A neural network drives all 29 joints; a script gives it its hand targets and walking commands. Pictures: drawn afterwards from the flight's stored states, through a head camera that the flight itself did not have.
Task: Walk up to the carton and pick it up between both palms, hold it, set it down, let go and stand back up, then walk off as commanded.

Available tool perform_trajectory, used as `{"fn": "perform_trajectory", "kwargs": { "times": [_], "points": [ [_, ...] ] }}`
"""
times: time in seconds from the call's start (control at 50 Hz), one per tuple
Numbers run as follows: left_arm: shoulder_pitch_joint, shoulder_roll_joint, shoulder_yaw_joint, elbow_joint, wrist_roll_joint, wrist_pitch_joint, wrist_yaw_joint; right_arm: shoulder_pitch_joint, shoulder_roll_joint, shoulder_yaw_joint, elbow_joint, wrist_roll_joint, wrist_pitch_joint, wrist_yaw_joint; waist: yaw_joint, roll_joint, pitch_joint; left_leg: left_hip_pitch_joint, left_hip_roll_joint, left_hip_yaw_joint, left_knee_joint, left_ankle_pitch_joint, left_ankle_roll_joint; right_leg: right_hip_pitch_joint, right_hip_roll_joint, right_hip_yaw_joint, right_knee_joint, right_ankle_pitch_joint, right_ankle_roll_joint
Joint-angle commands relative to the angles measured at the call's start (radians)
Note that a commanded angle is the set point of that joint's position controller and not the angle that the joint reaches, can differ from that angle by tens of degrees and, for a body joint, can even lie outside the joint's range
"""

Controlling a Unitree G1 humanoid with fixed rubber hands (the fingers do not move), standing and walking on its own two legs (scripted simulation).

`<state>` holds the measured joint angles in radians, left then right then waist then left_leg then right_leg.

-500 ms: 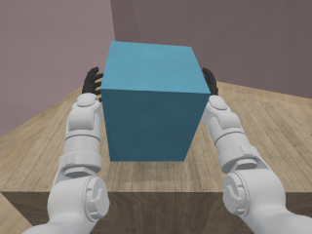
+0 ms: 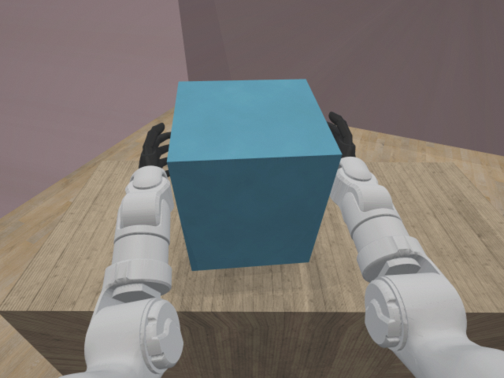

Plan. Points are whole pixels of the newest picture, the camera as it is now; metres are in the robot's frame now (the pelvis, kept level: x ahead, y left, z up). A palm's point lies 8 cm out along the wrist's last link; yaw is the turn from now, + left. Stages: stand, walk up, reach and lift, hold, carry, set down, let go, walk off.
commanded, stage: set down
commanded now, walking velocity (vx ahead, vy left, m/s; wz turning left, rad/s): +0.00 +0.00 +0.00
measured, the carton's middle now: (247, 177) +0.41 +0.01 +0.17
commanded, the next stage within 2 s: none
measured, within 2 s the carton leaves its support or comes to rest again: neither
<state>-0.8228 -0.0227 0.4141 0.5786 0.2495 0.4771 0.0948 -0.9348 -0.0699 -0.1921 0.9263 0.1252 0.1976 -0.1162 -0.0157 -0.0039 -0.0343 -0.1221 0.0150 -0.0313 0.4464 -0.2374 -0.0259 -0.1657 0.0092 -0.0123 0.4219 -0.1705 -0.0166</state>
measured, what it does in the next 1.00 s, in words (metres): stands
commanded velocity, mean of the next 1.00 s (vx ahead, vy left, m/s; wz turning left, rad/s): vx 0.00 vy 0.00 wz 0.00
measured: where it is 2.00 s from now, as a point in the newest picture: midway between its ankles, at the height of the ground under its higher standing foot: outside the picture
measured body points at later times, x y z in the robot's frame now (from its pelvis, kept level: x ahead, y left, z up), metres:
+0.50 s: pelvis +0.01 +0.00 +0.00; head -0.03 +0.00 +0.45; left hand +0.42 +0.16 +0.17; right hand +0.43 -0.14 +0.18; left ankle +0.01 +0.13 -0.74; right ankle +0.04 -0.11 -0.74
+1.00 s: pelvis +0.02 +0.00 +0.00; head +0.01 +0.00 +0.45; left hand +0.43 +0.16 +0.14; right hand +0.45 -0.14 +0.15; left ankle +0.01 +0.13 -0.74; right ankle +0.04 -0.11 -0.74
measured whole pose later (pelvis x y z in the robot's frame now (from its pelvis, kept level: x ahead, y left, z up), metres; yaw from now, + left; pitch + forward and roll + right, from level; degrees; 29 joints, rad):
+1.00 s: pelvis +0.02 +0.00 +0.00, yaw +0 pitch -2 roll +0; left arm -0.82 -0.08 0.41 0.72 0.25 0.32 0.16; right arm -0.92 -0.10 -0.32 1.06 0.05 0.06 -0.01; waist 0.04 0.00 0.00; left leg -0.16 0.02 -0.03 0.45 -0.25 -0.03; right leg -0.20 0.01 -0.01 0.42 -0.19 -0.02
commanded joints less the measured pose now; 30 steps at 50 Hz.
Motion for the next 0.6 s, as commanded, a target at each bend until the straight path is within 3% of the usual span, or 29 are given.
{"fn": "perform_trajectory", "kwargs": {
  "times": [0.0, 0.24, 0.34, 0.56, 0.58],
  "points": [
    [-0.729, -0.517, -0.344, -0.100, -0.038, -0.077, -0.100, -0.808, 0.558, 0.251, -0.188, -0.002, -0.114, 0.164, 0.115, 0.023, -0.371, 0.035, -0.040, 0.058, -0.139, 0.216, -0.008, 0.241, 0.046, -0.054, -0.135, 0.074, 0.040],
    [-0.693, -0.501, -0.301, -0.045, -0.017, -0.121, -0.075, -0.740, 0.514, 0.208, -0.100, -0.051, -0.128, 0.201, 0.131, 0.020, -0.347, 0.036, -0.030, 0.058, -0.148, 0.220, -0.011, 0.209, 0.050, -0.060, -0.135, 0.067, 0.035],
    [-0.707, -0.510, -0.303, -0.058, -0.018, -0.136, -0.059, -0.771, 0.510, 0.217, -0.125, -0.046, -0.141, 0.214, 0.153, 0.035, -0.386, 0.050, -0.027, 0.059, -0.130, 0.273, -0.021, 0.202, 0.054, -0.059, -0.125, 0.106, 0.031],
    [-0.675, -0.517, -0.283, -0.026, -0.005, -0.164, -0.045, -0.704, 0.471, 0.168, -0.047, -0.090, -0.151, 0.238, 0.149, 0.038, -0.368, 0.063, -0.013, 0.060, -0.130, 0.303, -0.031, 0.159, 0.061, -0.064, -0.128, 0.112, 0.024],
    [-0.667, -0.507, -0.270, -0.012, 0.002, -0.165, -0.043, -0.702, 0.469, 0.161, -0.034, -0.094, -0.152, 0.243, 0.161, 0.035, -0.358, 0.055, -0.011, 0.062, -0.132, 0.296, -0.029, 0.155, 0.061, -0.062, -0.129, 0.103, 0.021]
  ]
}}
